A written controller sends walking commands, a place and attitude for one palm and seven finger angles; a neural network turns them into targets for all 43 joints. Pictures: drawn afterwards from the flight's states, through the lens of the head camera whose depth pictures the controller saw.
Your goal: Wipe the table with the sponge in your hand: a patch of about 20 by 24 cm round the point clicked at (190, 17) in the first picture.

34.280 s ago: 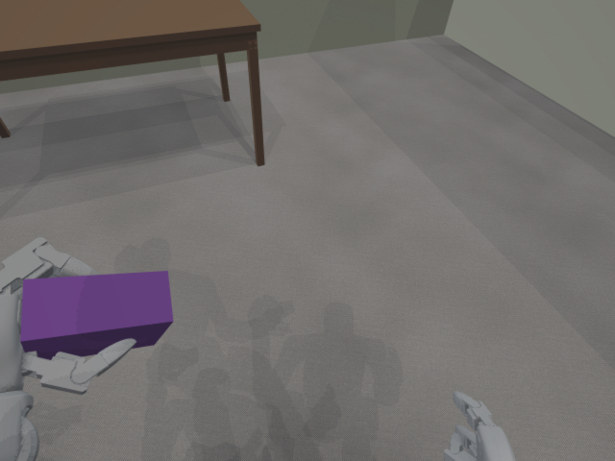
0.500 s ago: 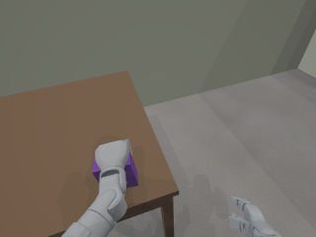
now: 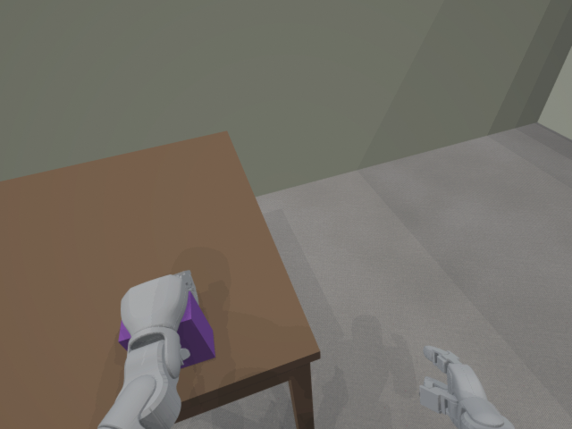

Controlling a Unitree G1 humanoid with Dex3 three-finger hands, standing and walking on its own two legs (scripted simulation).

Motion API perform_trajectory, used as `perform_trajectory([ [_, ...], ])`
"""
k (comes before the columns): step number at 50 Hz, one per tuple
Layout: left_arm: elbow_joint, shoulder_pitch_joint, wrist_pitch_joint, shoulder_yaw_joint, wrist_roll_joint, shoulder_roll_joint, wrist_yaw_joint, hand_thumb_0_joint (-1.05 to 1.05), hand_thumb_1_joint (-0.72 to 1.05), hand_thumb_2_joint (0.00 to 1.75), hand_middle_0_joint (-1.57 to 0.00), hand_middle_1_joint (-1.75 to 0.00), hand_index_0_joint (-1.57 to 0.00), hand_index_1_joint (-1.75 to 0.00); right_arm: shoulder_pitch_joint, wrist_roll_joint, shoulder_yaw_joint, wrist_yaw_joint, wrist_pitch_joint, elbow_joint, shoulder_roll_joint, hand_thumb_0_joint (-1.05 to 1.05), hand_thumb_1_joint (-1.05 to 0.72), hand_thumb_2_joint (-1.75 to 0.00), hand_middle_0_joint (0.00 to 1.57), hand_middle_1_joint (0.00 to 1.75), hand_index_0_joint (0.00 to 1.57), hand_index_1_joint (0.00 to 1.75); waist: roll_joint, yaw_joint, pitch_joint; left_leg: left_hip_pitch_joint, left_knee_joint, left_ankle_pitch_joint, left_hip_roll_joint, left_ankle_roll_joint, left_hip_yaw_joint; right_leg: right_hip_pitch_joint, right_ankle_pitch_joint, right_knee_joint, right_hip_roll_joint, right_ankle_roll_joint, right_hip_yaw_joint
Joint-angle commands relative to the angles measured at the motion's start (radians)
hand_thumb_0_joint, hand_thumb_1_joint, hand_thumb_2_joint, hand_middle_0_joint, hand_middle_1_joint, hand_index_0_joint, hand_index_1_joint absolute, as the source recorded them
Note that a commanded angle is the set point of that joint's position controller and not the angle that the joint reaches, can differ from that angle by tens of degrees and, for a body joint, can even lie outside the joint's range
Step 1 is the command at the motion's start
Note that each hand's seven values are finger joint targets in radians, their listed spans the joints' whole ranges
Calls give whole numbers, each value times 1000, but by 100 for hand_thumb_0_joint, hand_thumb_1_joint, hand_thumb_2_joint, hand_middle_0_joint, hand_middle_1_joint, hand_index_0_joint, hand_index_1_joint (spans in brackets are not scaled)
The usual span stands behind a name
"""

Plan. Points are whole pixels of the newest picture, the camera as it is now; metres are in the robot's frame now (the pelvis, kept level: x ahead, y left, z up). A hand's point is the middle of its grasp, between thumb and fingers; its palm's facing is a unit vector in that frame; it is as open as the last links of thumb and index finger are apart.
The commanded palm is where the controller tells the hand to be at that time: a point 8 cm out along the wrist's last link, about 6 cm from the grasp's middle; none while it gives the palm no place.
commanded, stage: wipe forward along the middle lane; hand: left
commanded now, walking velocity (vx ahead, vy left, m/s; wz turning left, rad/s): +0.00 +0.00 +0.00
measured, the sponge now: (175, 341) +0.25 +0.22 -0.02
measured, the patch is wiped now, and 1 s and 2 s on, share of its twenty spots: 1.00 1.00 1.00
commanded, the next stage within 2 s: slide back across to the first lane in 1.70 s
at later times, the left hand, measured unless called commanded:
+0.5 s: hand (157, 310) +0.28 +0.25 +0.02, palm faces -0.06 -0.06 -1.00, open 9.4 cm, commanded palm +0.26 +0.24 +0.06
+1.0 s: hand (154, 283) +0.33 +0.27 +0.02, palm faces -0.08 -0.03 -1.00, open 9.4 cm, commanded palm +0.31 +0.27 +0.06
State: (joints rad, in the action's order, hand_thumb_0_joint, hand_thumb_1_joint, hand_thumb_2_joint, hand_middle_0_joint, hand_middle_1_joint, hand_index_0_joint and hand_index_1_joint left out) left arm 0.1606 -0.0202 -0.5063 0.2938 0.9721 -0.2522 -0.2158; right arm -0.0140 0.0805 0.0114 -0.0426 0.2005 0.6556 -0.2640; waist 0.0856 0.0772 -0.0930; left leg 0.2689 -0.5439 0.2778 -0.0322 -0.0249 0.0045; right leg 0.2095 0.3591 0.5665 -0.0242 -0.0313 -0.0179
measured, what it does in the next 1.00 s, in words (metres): stands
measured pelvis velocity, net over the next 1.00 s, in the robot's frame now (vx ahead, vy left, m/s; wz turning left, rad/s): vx -0.03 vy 0.01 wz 0.02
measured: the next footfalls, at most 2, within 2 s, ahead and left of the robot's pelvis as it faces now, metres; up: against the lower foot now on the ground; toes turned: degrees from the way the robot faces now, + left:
none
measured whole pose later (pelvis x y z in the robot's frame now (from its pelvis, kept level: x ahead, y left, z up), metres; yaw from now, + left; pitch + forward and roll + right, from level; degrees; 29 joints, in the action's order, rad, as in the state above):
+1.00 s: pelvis -0.03 +0.01 -0.01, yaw +1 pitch +6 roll -1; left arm 0.73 0.46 -0.34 0.15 1.00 -0.33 -0.23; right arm -0.13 0.07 0.02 0.04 0.19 0.72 -0.27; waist 0.07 0.02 -0.11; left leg 0.49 -0.64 0.26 -0.02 -0.01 0.03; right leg 0.41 0.34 0.63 -0.02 -0.01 0.01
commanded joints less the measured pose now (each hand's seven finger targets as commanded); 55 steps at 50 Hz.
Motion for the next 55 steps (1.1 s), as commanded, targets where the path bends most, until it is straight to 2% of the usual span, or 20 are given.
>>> perform_trajectory([
  [1, -140, 131, 0, -118, 10, -162, -1, 0, 10, 130, -120, -160, -120, -160, 219, 4, 30, 9, -59, -174, -95, 0, -90, -90, 20, 30, 20, 30, -147, 9, -115, -76, 24, -257, 70, 69, -21, -26, -459, -101, -10, -27, -40],
  [4, -143, 122, 12, -117, 12, -159, 1, 0, 10, 130, -120, -160, -120, -160, 218, 1, 28, 18, -66, -172, -96, 0, -90, -90, 20, 30, 20, 30, -126, 11, -101, -73, 27, -238, 71, 71, -18, -6, -418, -101, -11, -27, -26],
  [6, -111, 190, 18, -102, 18, -145, 8, 0, 10, 130, -120, -160, -120, -160, 204, 1, 29, 24, -68, -160, -97, 0, -90, -90, 20, 30, 20, 30, -152, -10, -85, -70, 33, -215, 66, 71, -18, 20, -376, -112, -12, -25, -23],
  [9, -49, 246, 31, -126, 25, -174, 8, 0, 10, 130, -120, -160, -120, -160, 197, -2, 25, 42, -73, -143, -104, 0, -90, -90, 20, 30, 20, 30, -140, -11, -63, -48, 35, -160, 68, 72, -17, 55, -300, -119, -11, -23, -18],
  [12, -13, 341, 47, -134, 43, -189, 6, 0, 10, 130, -120, -160, -120, -160, 178, -6, 28, 56, -74, -129, -105, 0, -90, -90, 20, 30, 20, 30, -131, -18, -91, -47, 33, -138, 69, 72, -15, 71, -249, -111, -13, -26, -9],
  [16, 53, 338, 73, -140, 47, -169, -1, 0, 10, 130, -120, -160, -120, -160, 158, -10, 36, 58, -81, -118, -108, 0, -90, -90, 20, 30, 20, 30, -125, -9, -142, -42, 20, -169, 66, 66, -7, 67, -291, -88, -17, -34, 0],
  [17, 64, 336, 77, -113, 38, -132, -3, 0, 10, 130, -120, -160, -120, -160, 148, -8, 36, 60, -81, -124, -106, 0, -90, -90, 20, 30, 20, 30, -141, -15, -151, -34, 15, -162, 65, 68, -9, 65, -290, -80, -15, -30, 14],
  [22, 162, 474, 78, -105, 42, -138, -10, 0, 10, 130, -120, -160, -120, -160, 129, -5, 35, 69, -72, -107, -116, 0, -90, -90, 20, 30, 20, 30, -166, -38, -104, 9, 16, -93, 60, 67, -4, 133, -192, -89, -15, -27, 21],
  [26, 218, 508, 87, -126, 48, -151, -18, 0, 10, 130, -120, -160, -120, -160, 116, -6, 37, 75, -70, -102, -116, 0, -90, -90, 20, 30, 20, 30, -159, -31, -142, 22, 8, -108, 61, 67, 1, 127, -210, -77, -16, -31, 26],
  [29, 299, 558, 88, -108, 44, -138, -21, 0, 10, 130, -120, -160, -120, -160, 93, -4, 37, 80, -67, -87, -122, 0, -90, -90, 20, 30, 20, 30, -174, -47, -124, 45, -3, -75, 58, 66, -4, 162, -177, -74, -14, -26, 35],
  [31, 327, 575, 88, -160, 39, -196, -22, 0, 10, 130, -120, -160, -120, -160, 93, -4, 35, 85, -61, -86, -127, 0, -90, -90, 20, 30, 20, 30, -173, -37, -138, 61, 3, -66, 57, 65, 1, 150, -161, -80, -14, -27, 23],
  [34, 358, 604, 99, -120, 45, -157, -24, 0, 10, 130, -120, -160, -120, -160, 71, -4, 39, 85, -58, -86, -124, 0, -90, -90, 20, 30, 20, 30, -156, -51, -150, 60, -16, -83, 58, 67, -7, 161, -191, -68, -10, -26, 31],
  [36, 375, 630, 101, -177, 41, -224, -25, 0, 10, 130, -120, -160, -120, -160, 71, -5, 37, 89, -53, -83, -129, 0, -90, -90, 20, 30, 20, 30, -155, -43, -157, 75, -9, -73, 56, 65, 0, 154, -173, -77, -13, -27, 20],
  [39, 417, 676, 118, -135, 45, -186, -28, 0, 10, 130, -120, -160, -120, -160, 45, -4, 40, 91, -56, -78, -127, 0, -90, -90, 20, 30, 20, 30, -151, -65, -150, 81, -21, -57, 54, 68, -8, 181, -159, -72, -9, -21, 30],
  [41, 436, 686, 125, -197, 43, -256, -29, 0, 10, 130, -120, -160, -120, -160, 43, -5, 39, 94, -53, -77, -133, 0, -90, -90, 20, 30, 20, 30, -161, -53, -162, 96, -15, -60, 51, 66, 1, 167, -156, -73, -12, -23, 24],
  [42, 452, 715, 133, -165, 44, -230, -30, 0, 10, 130, -120, -160, -120, -160, 31, -5, 39, 97, -53, -73, -131, 0, -90, -90, 20, 30, 20, 30, -168, -72, -157, 96, -21, -49, 53, 69, -6, 176, -149, -72, -8, -16, 26],
  [46, 480, 724, 152, -218, 40, -284, -37, 0, 10, 130, -120, -160, -120, -160, 15, -6, 44, 95, -53, -72, -135, 0, -90, -90, 20, 30, 20, 30, -145, -59, -192, 107, -25, -73, 50, 67, -7, 154, -188, -70, -7, -19, 20],
  [51, 514, 727, 163, -220, 42, -286, -42, 0, 10, 130, -120, -160, -120, -160, -2, -7, 49, 91, -47, -71, -138, 0, -90, -90, 20, 30, 20, 30, -137, -63, -196, 116, -31, -95, 49, 67, -8, 155, -227, -65, -7, -19, 21],
  [52, 519, 762, 169, -195, 47, -276, -45, 0, 10, 130, -120, -160, -120, -160, -12, -6, 49, 92, -47, -65, -139, 0, -90, -90, 20, 30, 20, 30, -136, -82, -183, 111, -36, -82, 47, 70, -13, 172, -212, -65, -5, -14, 24],
  [55, 558, 768, 177, -223, 51, -309, -48, 0, 10, 130, -120, -160, -120, -160, -29, -8, 52, 90, -50, -57, -143, 0, -90, -90, 20, 30, 20, 30, -154, -81, -186, 124, -42, -82, 46, 72, -13, 174, -217, -67, -5, -13, 24],
])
